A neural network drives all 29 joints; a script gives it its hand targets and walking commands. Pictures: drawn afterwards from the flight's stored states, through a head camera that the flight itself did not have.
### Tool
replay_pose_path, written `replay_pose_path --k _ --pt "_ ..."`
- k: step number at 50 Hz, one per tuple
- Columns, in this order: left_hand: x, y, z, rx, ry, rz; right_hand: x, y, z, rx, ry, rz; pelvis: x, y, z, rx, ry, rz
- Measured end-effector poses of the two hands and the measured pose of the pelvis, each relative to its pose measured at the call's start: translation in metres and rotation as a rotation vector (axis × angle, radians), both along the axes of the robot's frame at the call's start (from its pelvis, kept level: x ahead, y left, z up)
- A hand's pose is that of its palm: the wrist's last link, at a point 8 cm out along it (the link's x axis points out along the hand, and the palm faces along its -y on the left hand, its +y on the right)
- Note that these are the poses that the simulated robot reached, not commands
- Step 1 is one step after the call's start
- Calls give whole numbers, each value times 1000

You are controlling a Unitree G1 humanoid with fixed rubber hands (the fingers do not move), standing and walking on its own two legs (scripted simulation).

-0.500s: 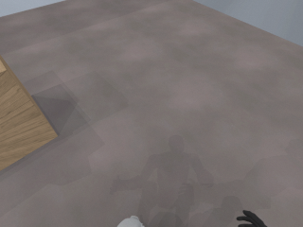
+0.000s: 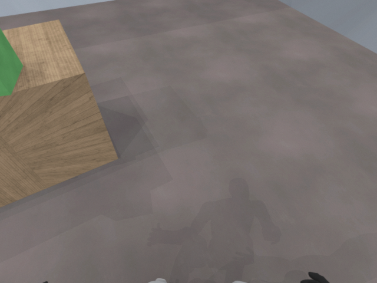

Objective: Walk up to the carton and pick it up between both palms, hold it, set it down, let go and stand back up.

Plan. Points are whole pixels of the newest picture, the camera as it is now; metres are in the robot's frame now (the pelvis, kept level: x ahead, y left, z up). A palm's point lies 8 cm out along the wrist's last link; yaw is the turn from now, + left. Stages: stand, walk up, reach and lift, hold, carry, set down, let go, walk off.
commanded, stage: walk up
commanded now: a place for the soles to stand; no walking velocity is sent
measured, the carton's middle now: out of the picture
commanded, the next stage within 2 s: none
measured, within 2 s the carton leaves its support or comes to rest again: neither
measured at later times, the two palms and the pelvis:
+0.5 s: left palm out of the picture +0.07 +0.46 -0.09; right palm (256, 255) +0.21 -0.16 -0.11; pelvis +0.06 +0.12 -0.01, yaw +9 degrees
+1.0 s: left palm out of the picture +0.07 +0.55 -0.06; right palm (207, 227) +0.28 -0.05 -0.11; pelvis +0.11 +0.21 +0.00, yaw +16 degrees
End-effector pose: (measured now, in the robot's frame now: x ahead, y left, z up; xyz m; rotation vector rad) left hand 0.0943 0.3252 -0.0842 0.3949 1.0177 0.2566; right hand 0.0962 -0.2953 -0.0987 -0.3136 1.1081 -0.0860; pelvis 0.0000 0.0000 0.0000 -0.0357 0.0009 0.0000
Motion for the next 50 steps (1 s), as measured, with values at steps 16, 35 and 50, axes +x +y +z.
replay_pose_path --k 16,35,50 --pt "-23 60 37 121 11 115 76 60 -11 89 -61 92 36 44 6 35 -27 81" --pt "1 168 4 23 10 179 119 175 -9 -12 6 185 76 159 -3 22 13 208" --pt "-23 227 26 98 5 297 182 249 -11 50 -54 271 106 214 1 40 -51 276"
